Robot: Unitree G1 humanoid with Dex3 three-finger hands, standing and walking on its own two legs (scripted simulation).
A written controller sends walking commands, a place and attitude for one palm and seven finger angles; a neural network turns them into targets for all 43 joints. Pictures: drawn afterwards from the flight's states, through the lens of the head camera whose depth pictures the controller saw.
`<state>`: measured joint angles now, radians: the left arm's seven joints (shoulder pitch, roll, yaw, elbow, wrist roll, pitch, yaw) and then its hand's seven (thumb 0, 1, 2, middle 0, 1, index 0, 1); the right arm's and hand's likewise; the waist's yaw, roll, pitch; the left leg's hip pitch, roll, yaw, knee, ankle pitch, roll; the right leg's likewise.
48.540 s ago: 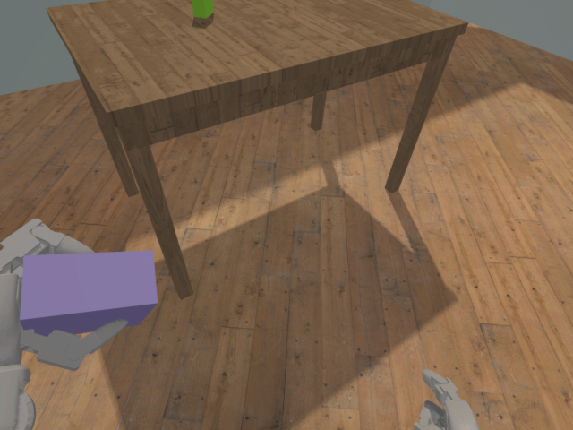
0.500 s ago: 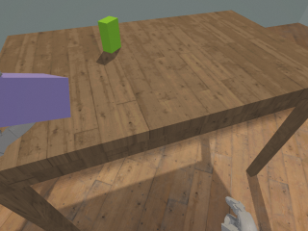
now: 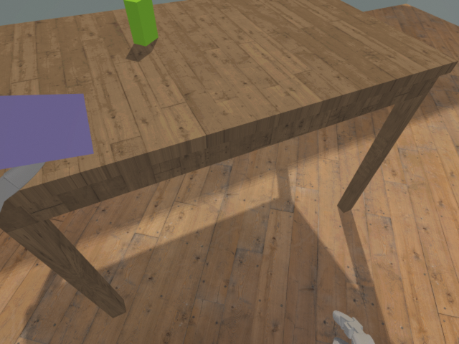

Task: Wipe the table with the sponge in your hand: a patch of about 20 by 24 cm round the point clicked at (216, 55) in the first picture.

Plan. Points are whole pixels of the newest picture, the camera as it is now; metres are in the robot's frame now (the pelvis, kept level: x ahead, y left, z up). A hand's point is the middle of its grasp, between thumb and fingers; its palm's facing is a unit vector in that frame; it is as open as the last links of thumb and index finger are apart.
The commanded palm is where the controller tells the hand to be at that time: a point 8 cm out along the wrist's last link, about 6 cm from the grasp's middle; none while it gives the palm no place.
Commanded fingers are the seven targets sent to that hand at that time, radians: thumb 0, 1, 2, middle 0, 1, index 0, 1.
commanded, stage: stop stepping back and stand still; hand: left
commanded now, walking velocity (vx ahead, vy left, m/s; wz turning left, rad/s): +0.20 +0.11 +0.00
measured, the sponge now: (28, 125) +0.26 +0.22 +0.30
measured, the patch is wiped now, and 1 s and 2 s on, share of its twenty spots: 0.95 0.95 0.95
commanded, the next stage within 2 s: stand and wait in 0.68 s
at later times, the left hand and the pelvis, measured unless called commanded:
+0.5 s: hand out of the picture +0.13 +0.24 +0.30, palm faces +0.61 -0.76 -0.20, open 9.8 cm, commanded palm +0.07 +0.26 +0.29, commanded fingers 0.00 0.10 1.30 -1.20 -1.60 -1.20 -1.60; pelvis -0.08 -0.02 +0.00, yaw +1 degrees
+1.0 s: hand out of the picture +0.16 +0.25 +0.27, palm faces +0.54 -0.77 -0.34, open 9.8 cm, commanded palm +0.08 +0.28 +0.29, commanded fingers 0.00 0.10 1.30 -1.20 -1.60 -1.20 -1.60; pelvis -0.07 +0.00 +0.00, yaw +2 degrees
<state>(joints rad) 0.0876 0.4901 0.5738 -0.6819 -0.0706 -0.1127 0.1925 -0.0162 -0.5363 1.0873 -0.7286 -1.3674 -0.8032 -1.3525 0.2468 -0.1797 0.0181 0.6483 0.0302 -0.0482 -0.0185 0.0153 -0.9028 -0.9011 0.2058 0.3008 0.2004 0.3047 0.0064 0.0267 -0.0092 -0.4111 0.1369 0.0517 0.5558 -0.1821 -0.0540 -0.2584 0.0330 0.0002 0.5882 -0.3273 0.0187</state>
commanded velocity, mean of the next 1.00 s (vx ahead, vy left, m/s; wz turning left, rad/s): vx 0.12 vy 0.04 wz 0.00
